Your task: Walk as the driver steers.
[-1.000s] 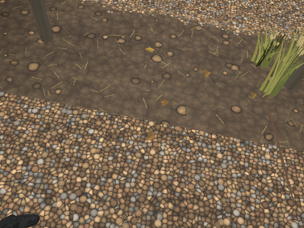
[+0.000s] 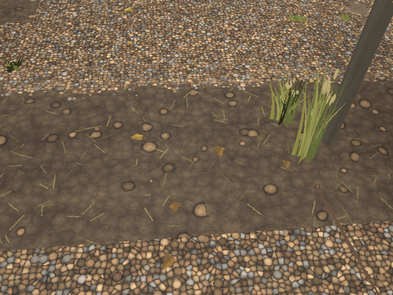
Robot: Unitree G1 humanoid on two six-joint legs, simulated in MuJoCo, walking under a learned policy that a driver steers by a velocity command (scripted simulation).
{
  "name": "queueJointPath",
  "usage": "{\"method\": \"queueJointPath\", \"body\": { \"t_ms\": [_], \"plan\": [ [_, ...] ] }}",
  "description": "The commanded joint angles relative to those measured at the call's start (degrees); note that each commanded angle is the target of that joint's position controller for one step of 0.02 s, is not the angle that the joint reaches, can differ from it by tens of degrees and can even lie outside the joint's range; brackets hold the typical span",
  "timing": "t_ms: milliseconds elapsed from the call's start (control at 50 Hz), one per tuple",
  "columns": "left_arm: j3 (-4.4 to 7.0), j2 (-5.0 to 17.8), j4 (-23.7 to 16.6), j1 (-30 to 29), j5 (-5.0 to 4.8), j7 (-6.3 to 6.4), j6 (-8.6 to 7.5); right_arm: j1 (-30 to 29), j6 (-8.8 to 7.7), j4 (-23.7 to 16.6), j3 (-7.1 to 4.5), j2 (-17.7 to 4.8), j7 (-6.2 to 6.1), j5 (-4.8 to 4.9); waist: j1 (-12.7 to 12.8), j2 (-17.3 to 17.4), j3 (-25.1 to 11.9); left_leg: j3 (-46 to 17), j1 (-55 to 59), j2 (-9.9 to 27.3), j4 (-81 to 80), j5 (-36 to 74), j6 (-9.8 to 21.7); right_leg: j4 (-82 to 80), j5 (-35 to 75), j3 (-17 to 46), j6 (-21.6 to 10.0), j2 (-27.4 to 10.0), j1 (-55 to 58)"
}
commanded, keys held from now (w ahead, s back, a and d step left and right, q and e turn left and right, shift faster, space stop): w+e+shift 0.16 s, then w+shift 0.12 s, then w+q+shift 0.72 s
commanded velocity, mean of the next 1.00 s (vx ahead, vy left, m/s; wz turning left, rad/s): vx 0.98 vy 0.00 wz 0.12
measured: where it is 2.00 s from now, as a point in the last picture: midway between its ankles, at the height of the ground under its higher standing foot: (183, 142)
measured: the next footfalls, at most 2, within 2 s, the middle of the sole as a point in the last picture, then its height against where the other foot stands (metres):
right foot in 0.32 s outside the picture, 0.18 m lower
left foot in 0.72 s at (197, 226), level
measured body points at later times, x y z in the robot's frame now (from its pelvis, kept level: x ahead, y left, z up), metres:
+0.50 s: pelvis +0.42 -0.10 -0.19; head +0.46 -0.09 +0.25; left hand +0.51 +0.14 -0.34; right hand +0.44 -0.37 -0.31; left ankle +0.47 +0.09 -0.81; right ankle +0.35 -0.14 -0.91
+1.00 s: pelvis +0.89 -0.10 -0.17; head +0.92 -0.08 +0.28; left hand +1.14 +0.15 -0.20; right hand +0.92 -0.36 -0.29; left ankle +0.82 -0.06 -0.91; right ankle +1.11 -0.29 -0.84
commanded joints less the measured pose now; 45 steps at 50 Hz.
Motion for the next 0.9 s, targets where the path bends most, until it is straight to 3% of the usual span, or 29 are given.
{"method": "queueJointPath", "body": {
  "t_ms": [20,40,80,160,200,240,280,300,320,340,360,380,400,420,460,500,560,600,640,660,700,720,740,760,780,800,820,840,900],
  "plan": [
    [1.43,2.9,-2.6,-4.8,-0.34,-0.72,-2.1,1.6,-1.97,-0.7,-1.37,-5.7,-0.77,0.19,0.3,7.8,8.9,-8.9,6.4,14.5,-7.0,15.4,3.5,-8.3,11.9,4.4,-1.3,-1.4,-14.4],
    [1.39,3.2,-3.4,-7.0,0.45,-1.48,-2.47,0.1,-1.89,-0.4,-1.04,-5.7,-1.68,0.02,1.5,8.1,11.4,-3.3,-1.3,12.1,-8.5,14.0,2.9,-17.4,19.9,2.4,-0.8,-0.2,-8.6],
    [1.05,1.3,-3.8,-11.4,1.4,-3.24,-2.7,3.3,-1.36,0.7,-0.79,-5.5,-2.49,-0.25,-0.9,6.1,11.8,0.0,-3.0,13.0,-7.1,12.3,2.8,-20.6,29.6,-2.8,-0.8,1.2,-3.6],
    [0.95,0.6,-4.1,-15.3,1.21,-5.72,-3.25,9.3,-0.24,3.2,-0.62,-6.0,-2.92,0.31,-0.7,4.3,13.6,6.2,1.7,14.3,-2.1,18.7,0.8,-27.5,33.2,-5.9,-4.5,3.0,-1.2],
    [0.28,-1.0,-4.7,-17.4,1.39,-6.73,-4.27,10.5,1.29,3.4,-0.69,-7.3,-3.19,0.6,-0.5,3.9,14.4,8.8,4.5,14.4,2.2,34.0,-0.8,-33.7,29.1,-9.0,-6.2,5.9,2.3],
    [1.14,-0.2,-2.2,-10.7,2.46,-6.69,-4.87,12.1,2.83,4.0,-1.19,-10.3,-3.83,1.88,3.6,6.6,8.8,10.6,2.2,14.7,15.8,55.8,-1.2,-34.0,27.1,-12.5,-6.6,9.0,19.7],
    [4.41,5.2,5.0,9.7,0.99,-4.76,-3.16,10.6,2.65,5.1,-0.31,-9.8,-3.21,0.19,12.7,7.4,-0.2,6.6,1.0,13.7,40.3,67.3,0.8,-37.3,30.1,-9.2,-8.8,6.1,39.2],
    [4.65,5.2,9.7,19.9,2.12,-3.55,-2.48,3.6,1.97,4.1,-0.71,-9.5,-2.31,2.37,18.9,3.6,2.8,5.4,-12.0,7.1,66.8,31.1,-0.7,-53.4,36.1,-2.4,-12.4,-0.5,50.7],
    [4.53,9.5,13.0,25.1,4.21,-2.02,-2.6,-4.6,0.75,-0.2,-0.18,-5.9,-2.17,2.13,20.1,-8.7,5.1,0.9,-31.1,-0.1,90.3,-18.7,0.1,-50.2,46.8,1.2,-14.1,-4.3,63.0],
    [3.99,11.9,11.1,24.9,6.99,-0.62,-4.53,8.7,-1.18,-1.4,2.24,0.2,-1.12,3.71,11.5,-11.4,-10.2,-18.7,-46.1,-2.2,90.9,-21.7,2.7,-22.5,71.1,6.3,-17.3,-13.2,83.1],
    [4.2,7.6,10.5,26.1,5.65,-0.36,-4.05,9.4,-1.64,0.1,1.88,-5.0,-0.43,4.84,14.5,-1.4,-19.5,-22.0,-51.6,1.7,80.4,-15.9,3.5,-26.5,47.8,10.5,-20.2,-14.3,87.8],
    [4.45,7.9,10.7,23.1,4.61,-0.24,-3.6,6.9,-1.78,-0.8,1.56,-6.3,-0.32,5.87,12.7,3.3,-20.1,-19.8,-55.0,4.3,75.0,-12.2,2.7,-36.4,20.8,17.0,-22.6,-16.0,83.2],
    [3.21,5.2,9.5,14.0,3.91,-0.26,-4.47,3.2,-1.64,-1.0,0.44,-7.2,-1.11,5.17,8.0,12.1,-15.5,-17.8,-50.3,7.3,67.1,0.2,3.3,-46.5,-0.3,20.4,-19.6,-15.1,67.8],
    [2.47,4.5,9.5,6.5,3.67,0.18,-4.97,2.9,0.04,-1.1,0.22,-6.4,-1.36,4.76,3.1,6.7,-6.3,-16.9,-46.5,9.0,64.2,5.2,-0.2,-49.9,6.0,21.5,-21.5,-17.6,50.6],
    [0.8,-0.2,10.0,1.0,3.9,-0.31,-6.61,4.9,2.94,1.3,0.56,-4.2,-1.48,2.81,-0.8,7.8,3.3,-19.3,-37.5,14.7,55.2,6.1,-4.1,-53.7,7.4,15.7,-17.6,-16.7,27.9],
    [0.41,0.2,10.9,-2.3,3.66,0.14,-7.9,-1.5,2.89,-1.1,1.83,-0.5,-1.25,2.31,-0.4,1.4,9.4,-16.7,-34.7,15.3,43.1,11.8,-5.1,-58.4,11.7,4.3,-12.9,-11.0,17.6],
    [0.79,1.7,12.1,1.4,3.95,1.79,-8.63,-10.1,2.16,-3.1,2.41,-0.5,-0.25,1.83,4.8,3.6,7.9,-11.3,-37.6,12.7,30.4,26.2,-1.4,-59.1,18.5,-8.3,-8.2,-4.1,29.8],
    [0.84,3.0,12.6,3.0,2.77,2.33,-7.99,-15.1,1.57,-4.8,2.55,-0.5,0.94,2.1,6.4,5.6,8.9,-7.5,-37.5,10.1,21.6,31.0,1.1,-60.0,21.7,-11.7,-6.3,-4.2,36.4],
    [0.97,5.1,12.8,5.7,3.13,2.8,-6.73,-16.1,1.15,-6.0,1.34,-2.1,2.2,2.27,5.8,4.1,6.0,-1.1,-31.9,3.5,17.1,31.9,3.2,-55.6,41.6,-14.6,-3.4,-4.1,43.4],
    [1.45,7.2,12.3,5.3,3.67,3.2,-5.79,-12.4,1.38,-5.8,0.24,-3.9,2.78,2.53,3.1,1.3,2.6,0.7,-27.3,0.6,17.9,28.8,4.4,-50.2,54.5,-15.0,-2.7,-5.1,46.3],
    [2.15,10.0,9.5,-1.7,4.04,3.15,-4.23,8.3,3.58,-1.4,-3.29,-10.7,3.1,3.17,-9.8,-3.5,-7.2,0.9,-4.4,-2.9,23.6,20.3,7.6,-26.2,68.4,-14.6,-2.5,-6.5,41.4],
    [1.87,8.7,8.0,-7.6,2.72,2.36,-4.8,21.5,5.14,2.5,-4.8,-14.0,2.46,3.24,-17.5,1.2,-9.3,-3.3,12.3,-1.8,19.5,23.5,9.6,-3.6,53.3,-15.0,-1.0,-2.1,29.7],
    [-1.39,-4.3,5.1,-3.8,2.99,0.49,-6.9,19.1,5.5,3.5,-3.92,-13.8,2.52,2.27,-8.6,28.0,-5.2,-22.1,18.9,3.9,13.4,21.4,16.5,25.4,-24.2,-11.2,2.1,12.7,9.0],
    [-2.68,-3.9,1.9,4.7,0.75,-0.61,-9.28,11.8,3.11,-0.9,-1.88,-10.3,2.7,-0.23,-0.2,29.5,-16.8,-56.9,26.0,14.6,-1.2,-9.4,26.4,30.1,-29.1,3.9,0.0,12.9,-3.9],
    [-1.6,3.0,1.6,-2.3,0.27,-1.11,-10.24,9.0,2.13,-3.1,-1.94,-6.8,2.4,0.06,-3.4,15.5,-11.1,-60.7,19.9,15.1,-10.1,-21.5,22.4,22.2,-22.0,5.2,-3.7,9.3,-4.0],
    [-1.26,3.1,0.0,-6.9,0.07,-0.79,-10.29,5.6,1.07,-3.0,-1.75,-6.9,2.71,0.13,-0.2,3.7,-2.4,-57.9,8.4,14.1,-12.7,-19.1,19.6,14.0,-17.7,4.0,-4.7,7.5,-1.9],
    [-1.47,1.8,0.6,-7.3,1.57,-0.13,-10.01,1.0,0.14,-4.0,-1.89,-7.4,3.04,0.38,3.1,-1.8,0.9,-54.3,0.4,12.4,-11.3,-11.8,19.0,7.9,-15.6,4.6,-4.2,5.6,2.0],
    [-1.42,1.4,1.0,-6.3,3.03,0.3,-9.56,-2.4,-0.13,-4.9,-1.85,-7.6,2.66,0.69,5.1,-1.7,1.9,-48.7,-5.4,9.0,-10.6,-3.3,18.6,3.7,-14.0,5.4,-3.2,4.5,6.5],
    [-0.85,2.7,0.9,-6.4,4.11,1.16,-7.97,-2.4,0.29,-5.1,-1.28,-6.5,1.51,2.67,5.9,0.2,3.8,-36.8,-10.2,4.5,-11.6,11.4,17.4,-8.0,-11.7,3.2,1.3,2.7,9.4]
  ]
}}
Velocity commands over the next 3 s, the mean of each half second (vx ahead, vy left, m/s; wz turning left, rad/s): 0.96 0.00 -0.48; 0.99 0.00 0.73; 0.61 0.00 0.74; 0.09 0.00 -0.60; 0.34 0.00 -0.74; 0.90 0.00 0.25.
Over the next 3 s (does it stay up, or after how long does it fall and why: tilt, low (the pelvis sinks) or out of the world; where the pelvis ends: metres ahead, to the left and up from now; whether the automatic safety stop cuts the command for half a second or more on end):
stays up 1.74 -0.17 -0.18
